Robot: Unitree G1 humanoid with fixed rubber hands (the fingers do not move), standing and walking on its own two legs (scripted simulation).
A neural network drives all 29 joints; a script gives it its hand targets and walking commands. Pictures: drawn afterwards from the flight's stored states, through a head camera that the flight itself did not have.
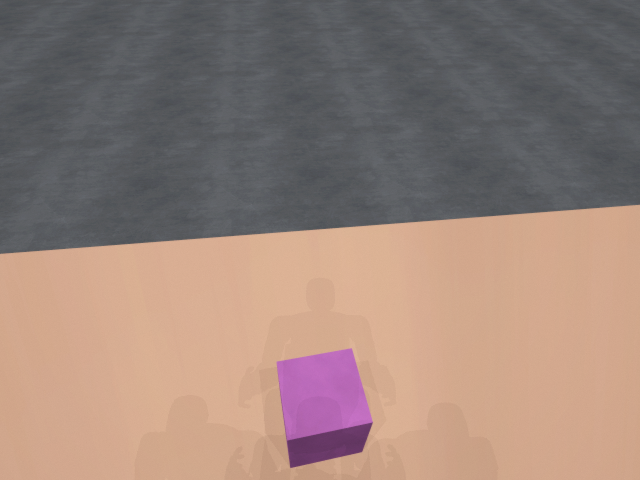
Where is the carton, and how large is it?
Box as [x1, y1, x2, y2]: [277, 348, 372, 467]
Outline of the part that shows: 351,348 277,361 280,395 290,467 355,453 362,450 372,421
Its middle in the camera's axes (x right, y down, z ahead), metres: +0.00 +0.47 +1.09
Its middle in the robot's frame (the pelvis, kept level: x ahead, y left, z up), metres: +0.46 -0.02 -0.64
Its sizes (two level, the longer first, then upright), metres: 0.210 0.200 0.250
